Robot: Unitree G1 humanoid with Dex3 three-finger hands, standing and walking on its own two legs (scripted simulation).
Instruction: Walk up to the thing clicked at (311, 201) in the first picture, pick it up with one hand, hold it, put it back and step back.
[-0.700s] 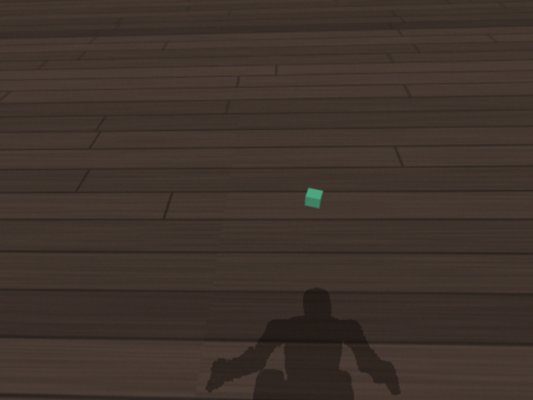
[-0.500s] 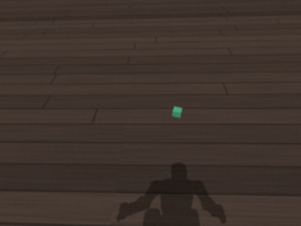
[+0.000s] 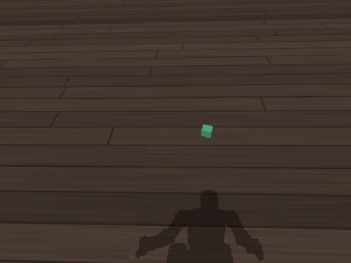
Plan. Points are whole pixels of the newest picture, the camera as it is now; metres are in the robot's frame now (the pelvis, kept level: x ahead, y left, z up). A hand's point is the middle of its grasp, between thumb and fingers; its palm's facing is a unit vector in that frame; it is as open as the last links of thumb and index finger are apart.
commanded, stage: stand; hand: left
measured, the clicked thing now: (207, 131) +1.25 -0.17 -0.75
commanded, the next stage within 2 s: walk up in 0.42 s
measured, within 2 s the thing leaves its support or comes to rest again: neither
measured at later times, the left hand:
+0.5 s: hand out of the picture +0.08 +0.25 -0.15, palm faces -0.06 -0.94 -0.34, open 7.4 cm
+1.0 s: hand (124, 259) +0.21 +0.17 -0.16, palm faces -0.18 -0.92 -0.34, open 7.4 cm
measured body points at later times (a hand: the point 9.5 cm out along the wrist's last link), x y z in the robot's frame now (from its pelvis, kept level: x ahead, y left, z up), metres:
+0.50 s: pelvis +0.01 +0.00 +0.00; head +0.01 -0.01 +0.45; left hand +0.08 +0.30 -0.13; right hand +0.08 -0.31 -0.13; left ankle +0.00 +0.13 -0.75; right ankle -0.01 -0.11 -0.74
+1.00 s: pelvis +0.15 -0.09 -0.01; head +0.16 -0.10 +0.43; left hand +0.22 +0.22 -0.13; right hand +0.18 -0.43 -0.12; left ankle +0.25 +0.02 -0.72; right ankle +0.11 -0.21 -0.75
